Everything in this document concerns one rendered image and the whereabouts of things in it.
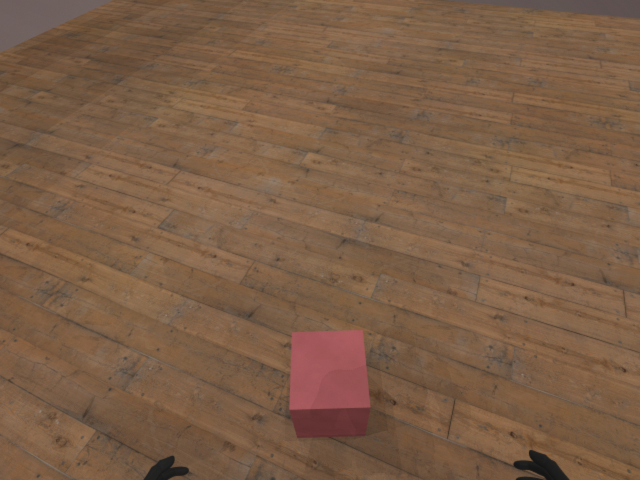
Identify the carton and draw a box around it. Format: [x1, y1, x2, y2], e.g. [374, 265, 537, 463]
[289, 330, 371, 438]

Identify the robot right hand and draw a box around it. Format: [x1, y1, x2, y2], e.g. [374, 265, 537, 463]
[514, 450, 569, 480]

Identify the robot left hand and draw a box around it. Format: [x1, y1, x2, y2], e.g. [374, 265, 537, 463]
[144, 456, 189, 480]

